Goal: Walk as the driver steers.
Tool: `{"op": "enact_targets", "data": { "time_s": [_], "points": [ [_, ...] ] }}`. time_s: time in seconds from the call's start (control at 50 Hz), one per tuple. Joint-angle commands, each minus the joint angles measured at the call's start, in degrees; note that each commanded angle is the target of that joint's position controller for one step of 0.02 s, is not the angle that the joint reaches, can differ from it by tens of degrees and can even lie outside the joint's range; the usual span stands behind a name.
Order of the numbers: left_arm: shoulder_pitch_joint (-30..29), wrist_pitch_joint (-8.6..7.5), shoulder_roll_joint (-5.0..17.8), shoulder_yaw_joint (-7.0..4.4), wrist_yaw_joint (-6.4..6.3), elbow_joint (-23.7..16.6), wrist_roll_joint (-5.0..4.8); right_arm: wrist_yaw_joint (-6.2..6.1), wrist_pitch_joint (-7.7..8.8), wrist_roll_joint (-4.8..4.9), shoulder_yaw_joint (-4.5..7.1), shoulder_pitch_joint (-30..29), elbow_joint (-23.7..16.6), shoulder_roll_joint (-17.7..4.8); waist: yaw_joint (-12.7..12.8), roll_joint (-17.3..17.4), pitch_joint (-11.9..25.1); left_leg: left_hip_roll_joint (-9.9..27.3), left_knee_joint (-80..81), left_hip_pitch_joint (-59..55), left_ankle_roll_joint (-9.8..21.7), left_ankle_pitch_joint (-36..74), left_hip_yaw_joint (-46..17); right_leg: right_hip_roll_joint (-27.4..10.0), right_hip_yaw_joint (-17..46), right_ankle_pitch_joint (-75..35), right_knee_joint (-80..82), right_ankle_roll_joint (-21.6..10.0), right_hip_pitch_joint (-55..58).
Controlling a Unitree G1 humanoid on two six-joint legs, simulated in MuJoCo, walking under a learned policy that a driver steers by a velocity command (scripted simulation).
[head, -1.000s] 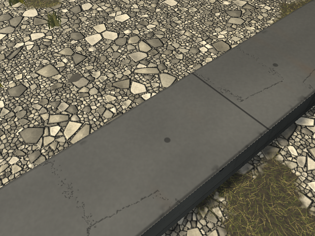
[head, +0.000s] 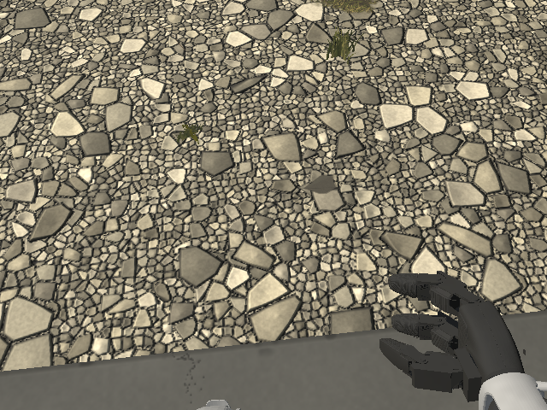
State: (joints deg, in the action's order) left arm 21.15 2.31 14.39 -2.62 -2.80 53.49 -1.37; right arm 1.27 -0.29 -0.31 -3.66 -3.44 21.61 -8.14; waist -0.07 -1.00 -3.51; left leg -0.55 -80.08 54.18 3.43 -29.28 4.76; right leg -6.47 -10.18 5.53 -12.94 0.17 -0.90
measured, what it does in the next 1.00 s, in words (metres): climbs, turning left: right foot, then left foot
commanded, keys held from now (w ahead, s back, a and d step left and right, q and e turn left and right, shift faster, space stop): q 0.02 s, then no key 0.22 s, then e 0.18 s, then q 0.52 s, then w+q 0.06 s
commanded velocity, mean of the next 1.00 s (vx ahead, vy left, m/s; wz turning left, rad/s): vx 0.03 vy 0.00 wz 0.27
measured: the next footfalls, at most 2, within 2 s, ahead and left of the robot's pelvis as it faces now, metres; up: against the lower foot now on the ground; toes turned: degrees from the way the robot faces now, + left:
right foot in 0.50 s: +0.22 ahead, -0.13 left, +0.18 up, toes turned +3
left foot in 0.94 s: +0.16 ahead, +0.13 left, +0.18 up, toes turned +16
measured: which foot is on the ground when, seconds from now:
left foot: down 0.00-0.64, up 0.66-0.92, down 0.94-1.00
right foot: down 0.00-0.02, up 0.04-0.48, down 0.50-0.94, up 0.96-1.00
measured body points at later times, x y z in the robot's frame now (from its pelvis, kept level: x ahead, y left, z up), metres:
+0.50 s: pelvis +0.12 -0.01 +0.14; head +0.12 -0.01 +0.59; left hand +0.23 +0.24 +0.03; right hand +0.28 -0.23 +0.04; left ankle +0.11 +0.09 -0.58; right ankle +0.18 -0.13 -0.59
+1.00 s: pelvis +0.13 +0.02 +0.14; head +0.14 +0.06 +0.59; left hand +0.22 +0.32 +0.03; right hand +0.33 -0.20 +0.06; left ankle +0.12 +0.12 -0.58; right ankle +0.17 -0.13 -0.55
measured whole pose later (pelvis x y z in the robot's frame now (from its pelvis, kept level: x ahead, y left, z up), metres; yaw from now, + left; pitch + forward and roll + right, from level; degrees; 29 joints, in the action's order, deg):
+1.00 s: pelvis +0.13 +0.02 +0.14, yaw +17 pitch +1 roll -2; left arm 7.7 1.9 16.5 -3.7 -1.5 38.6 -0.6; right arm 0.6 -2.0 -0.4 2.9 14.3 35.1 -14.5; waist -0.8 -3.0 -1.3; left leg -0.1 -39.1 21.4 3.4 -18.8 0.3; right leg -3.8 -2.9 28.6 -53.4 1.2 -25.9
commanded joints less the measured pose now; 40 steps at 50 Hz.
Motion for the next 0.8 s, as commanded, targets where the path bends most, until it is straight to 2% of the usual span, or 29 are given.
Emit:
{"op": "enact_targets", "data": {
  "time_s": [0.02,0.04,0.06,0.08,0.1,0.12,0.14,0.16,0.2,0.24,0.26,0.28,0.3,0.34,0.38,0.42,0.44,0.48,0.5,0.52,0.54,0.56,0.58,0.62,0.66,0.7,0.72,0.76,0.8],
  "points": [
    [-9.5,-2.89,13.1,-3.22,0.75,-13.1,0.49,-1.02,-0.79,0.55,8.46,21.9,2.1,-21.7,-9.8,14.6,27.3,6.3,35.6,-44.6,12.9,18.8,-36.9,0.3,4.4,-34.9,-51.9,-4.2,-15.6],
    [-7.5,-4.58,10.2,-2.72,4.14,-12.0,3.50,-2.61,-1.85,-1.94,8.38,17.6,0.5,-23.3,-7.7,25.6,33.9,16.1,55.3,-50.9,23.2,26.3,-67.1,16.0,16.4,16.8,-85.6,-1.2,-32.1],
    [-7.4,-5.26,7.4,-2.75,6.00,-12.6,2.34,-2.69,-1.01,-2.17,6.26,15.1,1.1,-17.6,-6.0,16.1,30.5,19.3,57.6,-44.5,19.7,18.9,-64.6,13.6,23.0,19.7,-99.9,-1.9,-40.2],
    [-12.1,-5.01,5.9,-1.54,6.07,-15.8,0.30,-1.53,0.30,-0.44,4.92,14.8,4.4,-13.0,-4.4,8.8,17.9,15.5,55.2,-33.7,14.9,11.7,-55.2,12.1,19.3,19.6,-101.6,-3.0,-44.4],
    [-11.2,-4.74,2.6,-0.16,4.85,-16.4,0.28,-0.49,1.29,0.81,5.00,13.0,7.9,-11.3,0.0,2.8,4.7,11.1,52.9,-24.8,10.1,7.4,-42.0,9.4,17.1,19.1,-96.8,-3.5,-47.1],
    [-6.9,-4.02,2.1,0.35,3.58,-16.0,0.50,-0.21,1.59,1.12,5.19,9.7,9.9,-9.9,4.0,2.6,1.2,8.4,51.5,-19.4,7.4,4.9,-33.2,7.4,16.3,18.0,-95.5,-3.0,-44.8],
    [-3.3,-3.31,2.7,0.40,2.74,-15.5,0.03,-0.19,1.90,1.04,5.34,7.7,10.6,-8.9,5.8,4.0,0.3,5.7,51.8,-16.2,6.3,3.5,-27.7,6.9,15.6,16.5,-95.2,-2.7,-41.2],
    [-2.8,-3.16,2.5,0.92,1.91,-17.2,0.64,-0.04,2.01,1.57,5.19,7.2,11.1,-8.3,6.7,4.6,0.4,4.0,50.6,-17.1,5.6,9.5,-22.0,6.2,15.4,12.9,-89.4,-2.2,-41.6],
    [-3.8,-3.53,3.0,1.14,0.70,-17.8,1.33,-0.35,2.86,1.20,5.03,10.0,12.5,-7.5,5.4,3.9,2.2,3.7,51.5,-22.0,7.1,21.3,-18.9,6.4,14.5,9.9,-82.4,-1.8,-42.6],
    [-9.6,-3.51,1.6,2.40,-0.80,-21.1,2.64,-2.18,2.28,0.19,4.86,12.3,13.1,-7.5,3.8,4.6,5.5,3.6,53.1,-29.4,8.9,36.9,-17.2,6.3,12.0,7.6,-67.0,0.5,-42.4],
    [-9.2,-3.49,2.1,2.24,-0.99,-19.8,2.30,-2.60,2.73,-0.87,4.34,11.4,12.2,-6.6,3.2,5.1,10.0,5.5,54.4,-34.3,8.4,44.4,-16.4,5.4,11.7,4.4,-62.0,1.1,-40.3],
    [-8.8,-3.31,0.8,2.85,-0.81,-19.2,1.81,-3.02,2.58,-0.86,4.09,12.0,13.0,-6.1,2.9,5.9,12.2,5.6,55.1,-37.0,7.8,44.3,-14.0,4.6,11.6,3.5,-53.4,1.9,-37.8],
    [-8.3,-3.20,0.3,2.92,-0.41,-18.0,1.62,-3.25,2.87,-1.45,3.82,13.6,13.9,-5.7,1.6,6.8,13.4,6.9,56.1,-37.1,7.9,42.7,-13.2,3.8,12.0,1.1,-50.0,2.4,-34.5],
    [-9.4,-2.84,0.2,2.72,0.65,-17.8,0.98,-3.08,2.72,-1.42,4.42,15.3,15.3,-7.7,-0.7,8.2,11.6,8.0,59.5,-35.7,8.4,28.7,-12.6,3.0,11.0,1.7,-40.6,2.1,-29.4],
    [-12.7,-2.56,2.3,1.64,1.39,-18.8,0.60,-2.61,2.35,-1.36,5.56,16.1,16.0,-11.0,-3.1,9.9,7.5,10.0,61.9,-34.9,9.8,16.4,-15.5,3.8,9.3,5.8,-34.9,1.2,-27.6],
    [-14.3,-2.38,4.1,0.68,1.89,-19.9,0.33,-2.49,1.57,-0.78,6.39,15.7,15.8,-12.7,-4.6,9.9,4.3,12.5,61.3,-38.3,10.9,13.5,-18.5,4.4,8.7,12.1,-31.3,0.3,-29.6],
    [-14.4,-2.49,3.0,0.84,2.10,-19.8,0.62,-2.40,1.25,-0.43,6.02,15.7,15.9,-11.3,-4.5,8.6,3.8,12.5,60.1,-38.5,10.8,14.1,-20.1,4.3,9.4,13.6,-27.2,-0.4,-27.5],
    [-9.5,-3.11,0.2,1.10,2.42,-18.0,1.74,-1.94,1.10,0.81,4.98,14.3,16.7,-8.5,-0.6,7.0,4.8,9.3,56.7,-35.5,7.3,18.1,-18.1,4.8,9.7,3.9,-11.5,-2.2,-15.1],
    [-5.9,-3.37,2.0,0.68,2.32,-17.0,2.73,-1.44,1.61,0.10,4.10,15.2,17.3,-6.1,0.0,4.9,7.4,6.2,53.8,-31.7,4.2,16.8,-16.6,0.5,15.5,-6.8,-9.9,-2.8,-5.9],
    [-6.9,-3.57,6.5,-0.08,1.95,-17.8,3.28,-0.83,2.33,-0.14,3.76,18.3,17.6,-4.3,-3.6,-4.4,8.2,0.6,50.8,-27.3,1.0,11.4,-11.6,-4.9,20.7,-16.0,-11.4,-5.9,-2.3],
    [-7.8,-3.37,3.0,0.66,1.97,-17.5,3.15,-0.87,2.22,0.15,3.60,18.4,18.2,-4.4,-3.3,-10.1,10.9,1.3,51.7,-33.1,-1.4,10.0,-10.1,-5.9,21.4,-9.0,-10.6,-9.8,-7.8],
    [-10.3,-3.43,1.4,0.98,2.06,-18.2,2.33,-0.95,1.60,0.19,4.40,15.2,17.6,-7.5,-1.7,-9.1,8.7,1.2,52.1,-33.5,-2.1,13.1,-10.2,-3.2,19.5,-4.4,-10.4,-8.9,-8.6],
    [-10.2,-3.26,2.8,0.49,1.77,-18.5,2.07,-1.29,1.11,0.28,5.15,13.1,16.9,-9.4,-0.3,-8.0,7.7,0.3,50.5,-31.2,-2.0,15.0,-9.9,-1.7,17.7,-3.2,-11.1,-7.6,-6.8],
    [-7.5,-3.00,6.2,-0.78,0.68,-18.4,1.92,-1.74,0.52,0.44,5.82,12.3,15.4,-10.7,1.0,-7.7,9.4,0.0,46.1,-28.1,-2.3,17.6,-9.6,-4.9,19.7,-9.2,-11.9,-9.0,-3.0],
    [-5.6,-2.45,7.0,-1.36,-0.37,-18.5,1.91,-1.54,0.15,0.98,6.22,13.6,14.8,-10.1,1.5,-8.0,11.1,-0.5,40.0,-25.6,-3.4,11.8,-7.8,-10.1,22.5,-18.2,-12.0,-12.6,-0.6],
    [-6.0,-2.18,7.4,-1.76,-1.08,-19.7,2.11,-1.32,-0.62,1.22,6.91,13.8,14.4,-10.1,2.9,-9.2,11.4,-0.2,26.2,-22.1,-5.0,-3.6,-6.3,-15.8,26.0,-22.8,-10.5,-16.8,-0.8],
    [-6.3,-2.27,7.6,-1.96,-1.25,-20.3,2.49,-1.26,-1.19,1.50,7.37,13.5,14.1,-10.4,3.3,-7.1,10.8,0.7,17.8,-20.0,-5.9,-7.4,-6.9,-17.5,26.5,-23.2,-9.4,-18.2,-1.8],
    [-11.0,-2.50,7.5,-2.09,-1.27,-21.5,2.35,-1.55,-2.51,2.17,7.55,15.3,14.0,-9.7,0.8,-4.4,8.5,3.0,14.3,-19.8,-6.9,-5.7,-8.5,-15.5,21.9,-15.9,-7.9,-16.1,-6.2],
    [-15.9,-2.40,7.2,-1.97,-0.70,-22.0,2.00,-1.84,-3.34,1.66,7.11,16.0,13.3,-8.7,-0.7,-5.3,7.4,3.9,21.0,-24.6,-6.6,-0.8,-6.6,-11.6,14.9,-13.0,-8.3,-13.3,-10.9]
  ]
}}
Keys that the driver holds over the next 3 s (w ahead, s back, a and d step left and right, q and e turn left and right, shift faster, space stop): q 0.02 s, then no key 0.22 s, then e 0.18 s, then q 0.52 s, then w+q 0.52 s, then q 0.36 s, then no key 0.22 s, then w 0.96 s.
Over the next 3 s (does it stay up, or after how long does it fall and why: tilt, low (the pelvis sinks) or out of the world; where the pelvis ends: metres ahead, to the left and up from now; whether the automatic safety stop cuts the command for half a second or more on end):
stays up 0.64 0.30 0.02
